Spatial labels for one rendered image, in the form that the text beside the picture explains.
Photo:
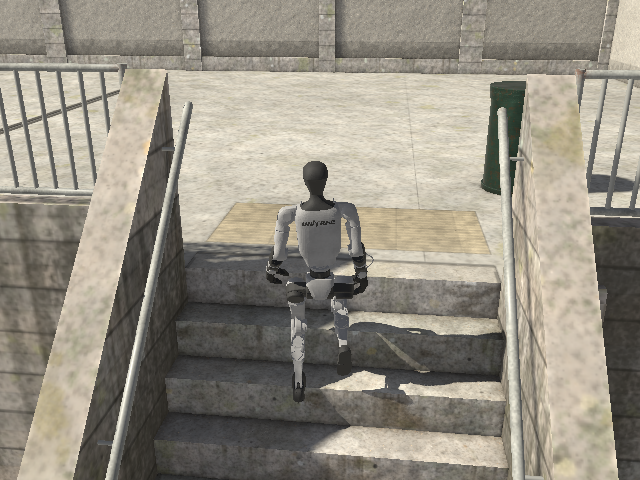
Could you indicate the left robot upper arm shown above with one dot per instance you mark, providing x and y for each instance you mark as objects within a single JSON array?
[{"x": 286, "y": 216}]

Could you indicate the right robot thigh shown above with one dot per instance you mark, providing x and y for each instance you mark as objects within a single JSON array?
[{"x": 343, "y": 289}]

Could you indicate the left robot thigh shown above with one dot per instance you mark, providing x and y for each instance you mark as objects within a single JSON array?
[{"x": 296, "y": 297}]

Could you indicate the robot thigh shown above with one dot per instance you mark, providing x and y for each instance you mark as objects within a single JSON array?
[
  {"x": 296, "y": 297},
  {"x": 343, "y": 289}
]

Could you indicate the robot right forearm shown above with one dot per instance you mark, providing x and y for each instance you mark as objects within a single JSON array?
[{"x": 360, "y": 264}]

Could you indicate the left robot hand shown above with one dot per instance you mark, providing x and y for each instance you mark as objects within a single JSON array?
[{"x": 274, "y": 280}]

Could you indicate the right robot hand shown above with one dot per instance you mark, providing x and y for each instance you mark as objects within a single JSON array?
[{"x": 363, "y": 284}]

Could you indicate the right robot upper arm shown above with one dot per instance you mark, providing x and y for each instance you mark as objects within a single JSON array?
[{"x": 349, "y": 212}]

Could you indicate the robot left forearm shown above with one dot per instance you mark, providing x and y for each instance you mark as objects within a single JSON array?
[{"x": 272, "y": 265}]

